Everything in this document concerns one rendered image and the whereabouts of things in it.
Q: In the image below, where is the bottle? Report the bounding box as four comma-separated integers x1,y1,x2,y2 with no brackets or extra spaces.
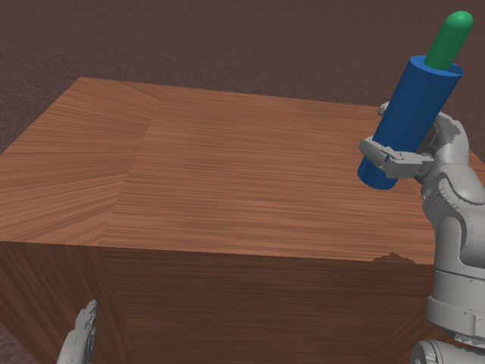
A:
358,11,474,190

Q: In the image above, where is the right robot hand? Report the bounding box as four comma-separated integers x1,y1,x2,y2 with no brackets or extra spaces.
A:
358,102,469,186

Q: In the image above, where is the right robot arm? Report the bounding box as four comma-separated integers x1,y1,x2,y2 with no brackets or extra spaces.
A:
410,164,485,364

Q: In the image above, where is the left robot hand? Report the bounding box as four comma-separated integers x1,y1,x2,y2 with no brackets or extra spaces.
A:
56,300,98,364

